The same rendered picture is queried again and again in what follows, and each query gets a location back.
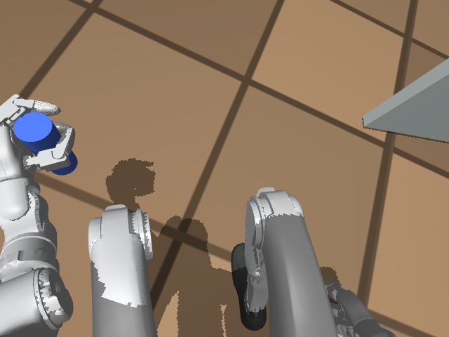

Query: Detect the right robot hand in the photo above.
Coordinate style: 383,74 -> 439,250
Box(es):
323,279 -> 373,337

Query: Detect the left robot arm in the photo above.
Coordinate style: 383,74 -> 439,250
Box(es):
0,177 -> 74,337

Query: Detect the right robot foot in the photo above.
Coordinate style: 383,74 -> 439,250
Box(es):
231,243 -> 267,331

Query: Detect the right robot arm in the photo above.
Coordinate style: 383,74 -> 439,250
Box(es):
353,319 -> 396,337

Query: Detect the left robot hand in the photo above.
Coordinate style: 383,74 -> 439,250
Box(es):
0,94 -> 75,182

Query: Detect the can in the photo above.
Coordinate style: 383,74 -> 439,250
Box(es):
13,112 -> 78,176

